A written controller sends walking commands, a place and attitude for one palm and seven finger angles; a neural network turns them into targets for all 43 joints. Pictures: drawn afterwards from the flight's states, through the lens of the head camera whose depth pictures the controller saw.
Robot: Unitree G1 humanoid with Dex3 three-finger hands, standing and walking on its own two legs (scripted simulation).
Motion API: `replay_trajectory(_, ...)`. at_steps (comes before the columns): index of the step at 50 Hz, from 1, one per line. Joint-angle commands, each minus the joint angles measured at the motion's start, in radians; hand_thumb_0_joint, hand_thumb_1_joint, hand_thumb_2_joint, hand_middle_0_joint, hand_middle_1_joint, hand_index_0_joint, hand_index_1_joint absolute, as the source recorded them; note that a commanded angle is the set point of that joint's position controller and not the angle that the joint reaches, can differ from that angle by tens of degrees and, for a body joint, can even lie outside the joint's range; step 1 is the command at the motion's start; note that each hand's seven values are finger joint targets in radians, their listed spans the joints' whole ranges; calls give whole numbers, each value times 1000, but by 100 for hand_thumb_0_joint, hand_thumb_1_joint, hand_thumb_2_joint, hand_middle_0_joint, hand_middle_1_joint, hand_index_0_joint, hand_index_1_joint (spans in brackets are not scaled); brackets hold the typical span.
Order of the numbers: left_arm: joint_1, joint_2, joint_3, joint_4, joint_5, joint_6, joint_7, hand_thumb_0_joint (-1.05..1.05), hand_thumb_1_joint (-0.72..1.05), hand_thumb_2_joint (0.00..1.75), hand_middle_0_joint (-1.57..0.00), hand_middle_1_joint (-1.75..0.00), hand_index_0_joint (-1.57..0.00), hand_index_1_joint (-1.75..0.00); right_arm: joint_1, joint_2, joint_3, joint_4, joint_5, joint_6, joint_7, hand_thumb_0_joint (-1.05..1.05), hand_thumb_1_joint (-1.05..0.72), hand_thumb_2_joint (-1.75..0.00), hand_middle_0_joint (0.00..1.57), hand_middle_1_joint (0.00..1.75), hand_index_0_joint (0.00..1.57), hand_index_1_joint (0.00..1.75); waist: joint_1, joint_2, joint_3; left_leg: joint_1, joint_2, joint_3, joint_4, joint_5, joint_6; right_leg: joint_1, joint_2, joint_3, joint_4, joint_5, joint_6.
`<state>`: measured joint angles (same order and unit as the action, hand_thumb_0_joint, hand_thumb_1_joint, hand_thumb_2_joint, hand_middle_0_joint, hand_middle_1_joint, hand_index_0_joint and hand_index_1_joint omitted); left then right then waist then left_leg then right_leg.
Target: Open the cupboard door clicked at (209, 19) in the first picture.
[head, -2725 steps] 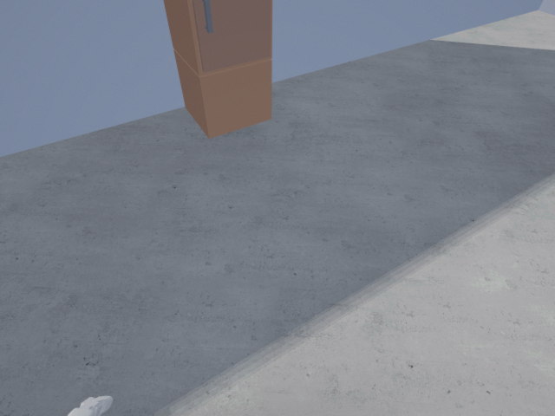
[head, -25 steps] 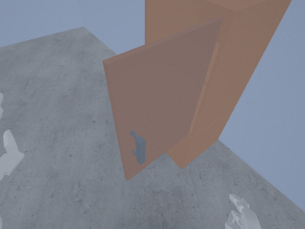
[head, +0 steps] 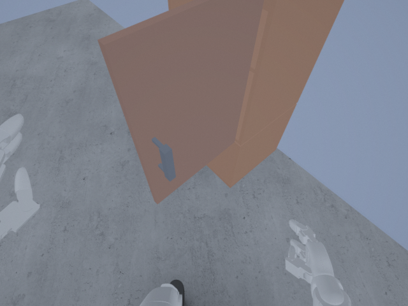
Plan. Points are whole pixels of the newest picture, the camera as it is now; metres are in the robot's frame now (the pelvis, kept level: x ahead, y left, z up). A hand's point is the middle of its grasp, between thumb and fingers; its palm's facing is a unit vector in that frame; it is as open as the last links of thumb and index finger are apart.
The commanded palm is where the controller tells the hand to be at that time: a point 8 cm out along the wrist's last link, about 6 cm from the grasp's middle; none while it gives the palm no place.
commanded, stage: step back with the hand held close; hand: left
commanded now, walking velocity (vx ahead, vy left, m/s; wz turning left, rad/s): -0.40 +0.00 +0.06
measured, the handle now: (163, 159) +0.45 +0.13 -0.07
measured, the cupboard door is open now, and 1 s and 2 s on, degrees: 92 92 92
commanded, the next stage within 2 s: stop stepping back and stand still in 0.10 s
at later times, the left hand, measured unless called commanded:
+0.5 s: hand out of the picture +0.04 +0.28 +0.19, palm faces +0.52 -0.70 -0.49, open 7.4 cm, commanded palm -0.01 +0.31 +0.19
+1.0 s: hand out of the picture +0.05 +0.25 +0.19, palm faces +0.49 -0.71 -0.50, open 7.4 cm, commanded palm none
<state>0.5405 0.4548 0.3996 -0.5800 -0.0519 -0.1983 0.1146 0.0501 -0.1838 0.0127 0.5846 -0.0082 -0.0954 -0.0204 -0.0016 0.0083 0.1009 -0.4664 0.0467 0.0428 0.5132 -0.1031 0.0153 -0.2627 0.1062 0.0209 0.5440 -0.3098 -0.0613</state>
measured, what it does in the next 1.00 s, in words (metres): walks backwards: left foot, then right foot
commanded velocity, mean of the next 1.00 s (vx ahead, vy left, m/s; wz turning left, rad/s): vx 0.06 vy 0.01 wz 0.01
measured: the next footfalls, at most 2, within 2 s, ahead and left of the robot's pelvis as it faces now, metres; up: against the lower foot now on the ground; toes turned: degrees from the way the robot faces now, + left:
left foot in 0.30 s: -0.08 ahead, +0.09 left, +0.00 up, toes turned +6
right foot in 0.64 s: -0.11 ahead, -0.12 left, +0.00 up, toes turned -1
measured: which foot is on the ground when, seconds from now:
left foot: up 0.00-0.28, down 0.30-1.00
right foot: down 0.00-0.36, up 0.38-0.62, down 0.64-1.00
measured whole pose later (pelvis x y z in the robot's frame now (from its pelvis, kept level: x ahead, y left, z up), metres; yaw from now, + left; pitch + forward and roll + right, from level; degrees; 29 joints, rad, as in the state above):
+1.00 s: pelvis -0.14 -0.03 +0.00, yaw +2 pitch -1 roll +1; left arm 0.54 0.47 0.49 -0.48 -0.03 -0.23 0.17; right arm 0.25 -0.23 -0.02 0.63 0.00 -0.13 -0.09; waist -0.02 -0.03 0.01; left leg -0.27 0.01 0.07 0.57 -0.27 0.02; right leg -0.23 0.00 -0.05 0.62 -0.40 0.00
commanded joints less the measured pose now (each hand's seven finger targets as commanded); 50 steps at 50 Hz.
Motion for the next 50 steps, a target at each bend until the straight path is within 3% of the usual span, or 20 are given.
replay_trajectory(1, 154, 236, 284, -129, -11, -40, 50, 0, 90, 90, -20, -30, -20, -30, -22, -116, -73, -144, 26, 9, -21, 0, -90, -90, 20, 30, 20, 30, 27, -206, -284, -28, -112, -108, 597, -401, -36, -25, -453, 306, -266, 673, -1)
replay_trajectory(4, 107, 181, 216, -46, 18, -21, 52, 0, 90, 90, -20, -30, -20, -30, -40, -72, -37, -134, 2, 44, -42, 0, -90, -90, 20, 30, 20, 30, -10, -76, -196, -23, -50, -43, 537, -335, -68, -33, -339, 156, -194, 778, -59)
replay_trajectory(8, -5, 155, 132, -31, 35, -6, 77, 0, 90, 90, -20, -30, -20, -30, -15, -108, -38, -107, 4, 55, -82, 0, -90, -90, 20, 30, 20, 30, -8, -105, -186, 73, -70, 1, 270, -349, -41, 71, -307, 141, -188, 918, -7)
replay_trajectory(10, -20, 143, 94, -51, 37, -1, 81, 0, 90, 90, -20, -30, -20, -30, -8, -122, -47, -101, 15, 59, -88, 0, -90, -90, 20, 30, 20, 30, -15, -122, -217, 104, -69, 7, 137, -307, -28, 144, -294, 113, -198, 892, 37)
replay_trajectory(13, 57, 182, 136, -176, 32, 2, 88, 0, 90, 90, -20, -30, -20, -30, 95, -148, -62, -141, 25, 66, -86, 0, -90, -90, 20, 30, 20, 30, -20, -128, -372, 249, -62, 6, -110, -201, 10, 248, -241, 94, -207, 526, 79)
replay_trajectory(16, 79, 232, 207, -331, 35, -34, 86, 0, 90, 90, -20, -30, -20, -30, 95, -163, -68, -195, 21, 23, -79, 0, -90, -90, 20, 30, 20, 30, 14, 170, -371, 296, 169, -236, -206, 17, 83, 108, -112, 25, -39, 120, 92)
replay_trajectory(17, 77, 241, 222, -346, 35, -42, 82, 0, 90, 90, -20, -30, -20, -30, 98, -159, -65, -190, 21, -8, -72, 0, -90, -90, 20, 30, 20, 30, 21, 181, -346, 292, 188, -230, -220, 20, 84, 64, -92, 5, -5, 40, 92)
replay_trajectory(18, 55, 246, 239, -353, 37, -51, 84, 0, 90, 90, -20, -30, -20, -30, 67, -141, -50, -180, 0, -33, -75, 0, -90, -90, 20, 30, 20, 30, 7, 337, -274, 203, 193, -260, -304, -21, 56, 30, -91, -23, 97, -26, 76)
replay_trajectory(20, -21, 243, 238, -373, 52, -64, 81, 0, 90, 90, -20, -30, -20, -30, 97, -131, -49, -147, -12, -74, -68, 0, -90, -90, 20, 30, 20, 30, -4, 295, -183, 155, 200, -237, -341, -120, 41, -15, -94, -28, 259, -45, 78)
replay_trajectory(25, -19, 87, 104, -4, 38, -21, 76, 0, 90, 90, -20, -30, -20, -30, 132, -153, -46, -68, 11, -95, -64, 0, -90, -90, 20, 30, 20, 30, -30, 153, -29, 182, 191, -204, -323, -387, 95, -101, -87, -120, 123, -118, 79)
replay_trajectory(30, -181, 72, 22, 86, 49, -5, 56, 0, 90, 90, -20, -30, -20, -30, 95, -163, -39, -59, 2, -62, -74, 0, -90, -90, 20, 30, 20, 30, -23, 109, -15, 47, 127, -158, -280, -525, 59, 124, -82, -137, -124, -84, 46)
replay_trajectory(31, -188, 79, 15, 51, 46, -7, 55, 0, 90, 90, -20, -30, -20, -30, 83, -156, -38, -69, 1, -57, -72, 0, -90, -90, 20, 30, 20, 30, -20, 54, -52, 39, 103, -145, -196, -466, 53, 168, -119, -73, -167, -83, 22)
replay_trajectory(33, -181, 138, 53, -30, 39, -12, 53, 0, 90, 90, -20, -30, -20, -30, 80, -139, -44, -82, -5, -48, -65, 0, -90, -90, 20, 30, 20, 30, -14, -171, -124, -5, -8, -23, 136, -311, 16, 170, -319, 234, -282, -139, -81)
replay_trajectory(35, -221, 201, 115, -141, 29, -33, 61, 0, 90, 90, -20, -30, -20, -30, 51, -137, -51, -78, 9, -57, -54, 0, -90, -90, 20, 30, 20, 30, 9, -225, -184, -73, -36, -14, 412, -365, -5, 192, -458, 342, -314, -24, -154)
replay_trajectory(38, -58, 208, 183, -217, 32, -50, 66, 0, 90, 90, -20, -30, -20, -30, 61, -114, -42, -95, 3, -53, -52, 0, -90, -90, 20, 30, 20, 30, -2, -71, -157, 0, 18, -39, 254, -317, 2, 141, -418, 210, -222, 196, -143)
replay_trajectory(41, -15, 192, 202, -245, 13, -69, 72, 0, 90, 90, -20, -30, -20, -30, 78, -103, -28, -101, -1, -52, -70, 0, -90, -90, 20, 30, 20, 30, -26, 88, -154, 237, -34, 24, -71, -107, -2, 46, -274, 38, -101, 140, -40)
replay_trajectory(43, -6, 170, 199, -236, 11, -86, 77, 0, 90, 90, -20, -30, -20, -30, 83, -148, -51, -114, -1, -65, -76, 0, -90, -90, 20, 30, 20, 30, -1, 318, -164, 326, 130, -225, -151, 10, 70, -64, -140, -41, 90, 27, 45)
replay_trajectory(46, -30, 154, 186, -114, 20, -80, 67, 0, 90, 90, -20, -30, -20, -30, 119, -136, -52, -83, -7, -89, -74, 0, -90, -90, 20, 30, 20, 30, -17, 247, -118, 288, 225, -321, -198, 153, 129, -100, -116, -68, 175, -189, 69)
replay_trajectory(49, -20, 109, 140, 0, 22, -70, 57, 0, 90, 90, -20, -30, -20, -30, 133, -161, -59, -73, 11, -89, -67, 0, -90, -90, 20, 30, 20, 30, -15, 114, -130, 268, 166, -161, -84, 243, 79, 25, -118, -77, -53, 10, 70)
replay_trajectory(50, -62, -112, -298, 657, 78, 77, -77, 0, 90, 90, -20, -30, -20, -30, 84, -238, -100, 108, 16, -118, 15, 0, -90, -90, 20, 30, 20, 30, -32, 23, -147, 237, 84, -53, 71, 368, 23, -3, -191, -53, -23, 376, 43)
